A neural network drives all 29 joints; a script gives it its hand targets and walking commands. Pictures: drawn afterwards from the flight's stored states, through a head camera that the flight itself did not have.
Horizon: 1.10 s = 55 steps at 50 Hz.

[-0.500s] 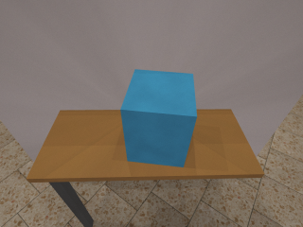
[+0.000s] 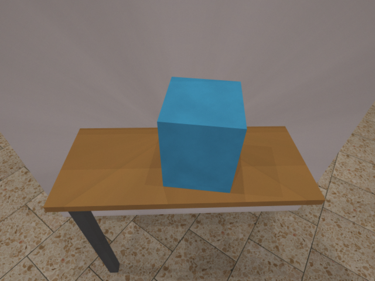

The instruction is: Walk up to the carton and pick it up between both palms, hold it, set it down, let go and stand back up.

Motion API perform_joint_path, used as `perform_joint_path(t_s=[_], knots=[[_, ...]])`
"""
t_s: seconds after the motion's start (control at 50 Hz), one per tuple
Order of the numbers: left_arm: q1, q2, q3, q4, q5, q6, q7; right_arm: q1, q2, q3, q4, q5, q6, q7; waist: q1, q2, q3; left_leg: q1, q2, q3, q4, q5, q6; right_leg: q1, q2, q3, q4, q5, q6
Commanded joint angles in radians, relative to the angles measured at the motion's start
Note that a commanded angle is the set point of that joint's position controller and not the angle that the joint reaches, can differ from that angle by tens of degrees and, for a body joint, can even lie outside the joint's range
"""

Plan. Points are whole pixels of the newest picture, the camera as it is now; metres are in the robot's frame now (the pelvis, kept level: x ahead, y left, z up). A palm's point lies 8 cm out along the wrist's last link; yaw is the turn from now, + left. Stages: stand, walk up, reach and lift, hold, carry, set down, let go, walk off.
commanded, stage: stand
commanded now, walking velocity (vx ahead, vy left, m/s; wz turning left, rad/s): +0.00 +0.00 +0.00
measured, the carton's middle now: (200, 135) +0.51 -0.02 +0.03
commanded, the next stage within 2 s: none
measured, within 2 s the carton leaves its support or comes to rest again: neither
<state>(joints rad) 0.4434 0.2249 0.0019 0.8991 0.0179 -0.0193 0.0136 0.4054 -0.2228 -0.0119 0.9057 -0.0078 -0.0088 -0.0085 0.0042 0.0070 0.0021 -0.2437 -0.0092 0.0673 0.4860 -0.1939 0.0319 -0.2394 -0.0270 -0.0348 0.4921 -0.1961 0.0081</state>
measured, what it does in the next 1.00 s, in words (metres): stands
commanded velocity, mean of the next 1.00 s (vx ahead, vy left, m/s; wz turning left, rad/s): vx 0.00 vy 0.00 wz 0.00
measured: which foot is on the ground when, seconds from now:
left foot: down 0.00-1.00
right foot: down 0.00-1.00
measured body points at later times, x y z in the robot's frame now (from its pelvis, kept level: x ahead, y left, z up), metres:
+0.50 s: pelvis +0.01 +0.00 +0.00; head +0.00 -0.01 +0.45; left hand +0.00 +0.24 -0.15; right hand +0.01 -0.25 -0.15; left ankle +0.05 +0.10 -0.74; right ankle +0.05 -0.12 -0.74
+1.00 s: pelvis +0.04 -0.01 +0.00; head +0.04 -0.02 +0.45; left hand +0.05 +0.22 -0.14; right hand +0.05 -0.24 -0.15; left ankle +0.05 +0.10 -0.74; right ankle +0.05 -0.12 -0.74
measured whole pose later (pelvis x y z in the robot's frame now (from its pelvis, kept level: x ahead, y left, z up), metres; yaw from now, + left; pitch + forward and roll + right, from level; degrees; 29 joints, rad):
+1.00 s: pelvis +0.04 -0.01 +0.00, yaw +0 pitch -2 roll +0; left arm 0.37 0.19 -0.03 0.98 0.00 -0.02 0.04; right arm 0.36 -0.18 0.01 0.99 0.00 -0.01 -0.03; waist 0.00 0.01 0.01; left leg -0.19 0.00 0.06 0.45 -0.23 0.01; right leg -0.19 -0.01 -0.04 0.47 -0.24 -0.01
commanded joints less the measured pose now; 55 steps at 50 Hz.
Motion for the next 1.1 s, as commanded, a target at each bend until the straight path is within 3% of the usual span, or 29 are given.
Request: perform_joint_path(t_s=[0.0, 0.3, 0.58, 0.66, 0.76, 0.8, 0.92, 1.08], knots=[[0.06, 0.123, 0.034, -0.046, -0.001, -0.016, 0.009, 0.038, -0.144, -0.038, -0.051, -0.001, -0.016, -0.008, -0.001, -0.001, 0.139, -0.135, 0.111, -0.187, -0.204, -0.365, -0.006, -0.065, -0.054, 0.116, -0.132, -0.257, -0.013], [0.074, 0.11, 0.037, -0.007, -0.006, -0.009, 0.014, 0.056, -0.12, -0.037, -0.021, -0.001, -0.01, -0.015, -0.003, -0.011, 0.138, -0.107, 0.108, -0.174, -0.175, -0.311, -0.01, -0.106, -0.063, 0.136, -0.139, -0.258, -0.019], [0.057, 0.088, 0.019, 0.014, -0.009, -0.01, 0.02, 0.042, -0.088, -0.023, 0.007, 0.003, -0.013, -0.023, 0.001, 0.004, 0.111, -0.061, 0.125, -0.169, -0.176, -0.173, -0.008, -0.052, -0.07, 0.116, -0.117, -0.1, -0.011], [0.04, 0.094, 0.009, 0.019, -0.011, -0.016, 0.026, 0.043, -0.086, -0.014, 0.018, 0.005, -0.016, -0.024, -0.007, -0.004, 0.084, 0.005, 0.118, -0.144, -0.142, -0.052, -0.01, -0.045, -0.083, 0.125, -0.133, -0.035, -0.012], [0.026, 0.092, 0.002, 0.026, -0.016, -0.012, 0.026, 0.043, -0.077, -0.006, 0.029, 0.007, -0.014, -0.025, -0.01, -0.031, 0.101, 0.008, 0.123, -0.145, -0.14, -0.021, -0.007, -0.033, -0.085, 0.119, -0.14, -0.025, -0.015], [0.028, 0.081, -0.002, 0.034, -0.016, -0.013, 0.028, 0.032, -0.075, -0.003, 0.035, 0.007, -0.014, -0.026, -0.003, -0.008, 0.099, 0.009, 0.122, -0.133, -0.134, 0.008, -0.007, -0.024, -0.088, 0.121, -0.14, 0.014, -0.016], [0.011, 0.088, -0.002, 0.041, -0.02, -0.013, 0.029, 0.026, -0.075, 0.001, 0.047, 0.008, -0.017, -0.029, -0.004, -0.022, 0.06, 0.039, 0.129, -0.137, -0.139, 0.037, -0.011, 0.012, -0.09, 0.113, -0.141, 0.027, -0.015], [-0.009, 0.085, -0.009, 0.059, -0.02, -0.012, 0.032, 0.012, -0.068, 0.009, 0.06, 0.01, -0.016, -0.031, -0.001, 0.004, 0.078, 0.047, 0.126, -0.124, -0.138, 0.092, -0.013, 0.029, -0.094, 0.111, -0.147, 0.073, -0.014]])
